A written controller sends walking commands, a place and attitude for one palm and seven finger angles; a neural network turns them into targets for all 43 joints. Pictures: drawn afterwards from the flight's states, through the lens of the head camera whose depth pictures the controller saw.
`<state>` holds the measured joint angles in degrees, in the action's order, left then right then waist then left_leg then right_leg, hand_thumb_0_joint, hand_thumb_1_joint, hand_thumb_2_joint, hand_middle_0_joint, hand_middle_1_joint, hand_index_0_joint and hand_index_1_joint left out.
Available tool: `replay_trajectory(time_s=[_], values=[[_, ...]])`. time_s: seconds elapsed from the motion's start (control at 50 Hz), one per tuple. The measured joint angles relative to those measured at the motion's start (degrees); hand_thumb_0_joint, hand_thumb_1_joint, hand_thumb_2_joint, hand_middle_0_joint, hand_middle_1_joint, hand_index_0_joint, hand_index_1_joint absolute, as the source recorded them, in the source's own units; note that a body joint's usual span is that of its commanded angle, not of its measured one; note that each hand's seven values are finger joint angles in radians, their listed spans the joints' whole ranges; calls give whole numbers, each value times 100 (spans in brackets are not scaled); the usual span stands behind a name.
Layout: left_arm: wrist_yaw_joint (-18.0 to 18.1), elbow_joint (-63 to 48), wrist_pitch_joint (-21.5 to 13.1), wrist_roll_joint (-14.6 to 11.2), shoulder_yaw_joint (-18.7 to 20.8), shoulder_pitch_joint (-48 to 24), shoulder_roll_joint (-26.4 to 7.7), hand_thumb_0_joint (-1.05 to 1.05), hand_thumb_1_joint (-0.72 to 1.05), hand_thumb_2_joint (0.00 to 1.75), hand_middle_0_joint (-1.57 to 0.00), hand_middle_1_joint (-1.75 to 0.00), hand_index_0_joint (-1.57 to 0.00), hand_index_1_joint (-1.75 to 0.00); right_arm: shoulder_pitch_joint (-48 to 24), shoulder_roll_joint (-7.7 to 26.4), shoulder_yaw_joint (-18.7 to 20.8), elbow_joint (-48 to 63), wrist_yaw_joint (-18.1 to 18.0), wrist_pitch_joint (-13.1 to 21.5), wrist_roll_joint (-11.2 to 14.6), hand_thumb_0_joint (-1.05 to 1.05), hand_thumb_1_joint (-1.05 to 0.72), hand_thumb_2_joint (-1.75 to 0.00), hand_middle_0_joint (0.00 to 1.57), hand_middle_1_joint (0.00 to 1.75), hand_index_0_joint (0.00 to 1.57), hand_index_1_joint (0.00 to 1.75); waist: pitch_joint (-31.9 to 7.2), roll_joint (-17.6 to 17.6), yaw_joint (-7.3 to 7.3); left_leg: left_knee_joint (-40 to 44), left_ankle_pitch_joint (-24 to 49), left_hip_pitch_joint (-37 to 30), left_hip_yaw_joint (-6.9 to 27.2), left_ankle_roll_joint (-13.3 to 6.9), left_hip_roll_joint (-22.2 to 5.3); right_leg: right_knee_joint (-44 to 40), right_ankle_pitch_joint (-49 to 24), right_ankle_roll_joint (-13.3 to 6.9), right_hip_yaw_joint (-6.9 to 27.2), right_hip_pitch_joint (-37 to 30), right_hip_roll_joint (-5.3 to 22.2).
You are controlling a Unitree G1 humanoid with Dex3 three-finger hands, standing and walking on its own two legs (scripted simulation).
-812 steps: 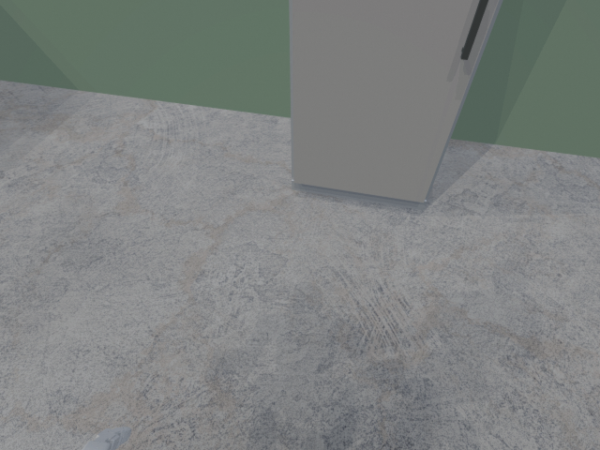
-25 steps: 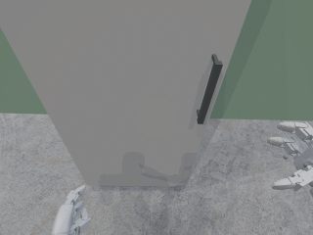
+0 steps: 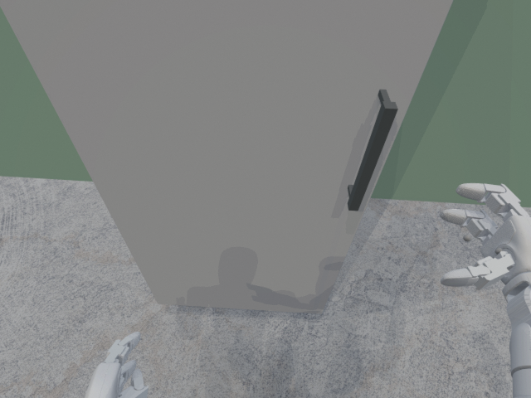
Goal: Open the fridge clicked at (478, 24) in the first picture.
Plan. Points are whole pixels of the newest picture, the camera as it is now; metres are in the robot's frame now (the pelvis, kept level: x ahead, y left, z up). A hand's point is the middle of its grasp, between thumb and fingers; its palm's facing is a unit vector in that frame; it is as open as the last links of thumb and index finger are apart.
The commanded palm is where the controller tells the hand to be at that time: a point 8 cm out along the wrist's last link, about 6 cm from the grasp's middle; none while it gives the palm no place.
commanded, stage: move the hooked fingers beside the handle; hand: right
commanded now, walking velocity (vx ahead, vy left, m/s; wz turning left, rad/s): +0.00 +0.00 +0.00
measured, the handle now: (366, 156) +0.50 -0.14 +0.11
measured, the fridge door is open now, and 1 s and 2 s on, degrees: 0 0 0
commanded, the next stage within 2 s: feel for the door with the fingertips in 1.90 s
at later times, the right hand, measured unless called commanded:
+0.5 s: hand (438, 206) +0.38 -0.23 +0.12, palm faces +0.03 +1.00 +0.01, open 14.0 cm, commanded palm +0.36 -0.27 +0.12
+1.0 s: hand (410, 183) +0.44 -0.20 +0.11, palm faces +0.02 +1.00 +0.01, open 14.0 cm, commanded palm +0.42 -0.25 +0.12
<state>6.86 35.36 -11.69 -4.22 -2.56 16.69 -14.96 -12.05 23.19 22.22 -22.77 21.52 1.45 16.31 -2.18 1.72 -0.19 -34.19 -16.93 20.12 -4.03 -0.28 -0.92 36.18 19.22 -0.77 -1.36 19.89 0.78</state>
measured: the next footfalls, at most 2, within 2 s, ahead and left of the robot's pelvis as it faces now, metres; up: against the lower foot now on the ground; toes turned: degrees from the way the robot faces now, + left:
none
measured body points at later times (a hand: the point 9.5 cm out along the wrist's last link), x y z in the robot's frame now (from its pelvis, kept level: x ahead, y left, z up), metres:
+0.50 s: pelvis +0.00 +0.00 +0.00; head +0.02 +0.00 +0.45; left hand +0.12 +0.25 -0.10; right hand +0.37 -0.28 +0.12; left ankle +0.01 +0.12 -0.73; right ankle -0.01 -0.11 -0.73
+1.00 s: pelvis +0.00 +0.00 -0.01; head +0.04 +0.00 +0.44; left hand +0.06 +0.27 -0.12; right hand +0.43 -0.26 +0.11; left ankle +0.01 +0.12 -0.73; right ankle -0.01 -0.11 -0.73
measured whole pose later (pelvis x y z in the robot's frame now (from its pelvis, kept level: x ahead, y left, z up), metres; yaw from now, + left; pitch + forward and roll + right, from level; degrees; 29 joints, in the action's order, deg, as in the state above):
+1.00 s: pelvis +0.00 +0.00 -0.01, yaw +1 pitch +8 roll +1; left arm 4.8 37.9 -3.6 -3.4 -1.8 20.0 -15.2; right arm -38.5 24.0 18.7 -51.8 15.4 10.8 10.7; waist -2.4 0.6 -4.0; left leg -37.3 -17.2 27.7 -3.4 -0.3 -0.6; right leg 39.5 20.0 -0.9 -1.9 27.3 1.2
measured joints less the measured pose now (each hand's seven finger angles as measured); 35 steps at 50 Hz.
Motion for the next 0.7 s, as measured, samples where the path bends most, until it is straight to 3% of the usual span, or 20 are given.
replay_trajectory(time_s=[0.12, 0.3, 0.7], values=[[9, 86, 44, 11, 26, -13, -4, 2, 90, 90, -20, -30, -20, -30, -115, -137, -149, 53, -22, 184, 22, -1, 50, -30, 30, 120, 30, 120, -25, 1, 19, 4, -12, -9, -8, 10, -10, 5, 14, -8, 9, -1, -10], [-15, 63, 189, 7, -7, -109, 33, 2, 90, 90, -20, -30, -20, -30, -657, -146, -324, -535, -242, 74, -147, -1, 51, -30, 30, 120, 30, 120, -15, -22, -46, -38, -12, 78, -10, 8, -27, 18, -6, -10, 13, 76, -27], [-113, 211, 574, 51, 55, 152, -19, 2, 90, 90, -20, -30, -20, -30, -1845, -83, -366, -1828, -455, 577, -366, -1, 50, -30, 30, 120, 30, 120, -2, -78, -237, -181, -14, 449, 38, -4, 2, 169, 23, -7, -31, 428, 8]])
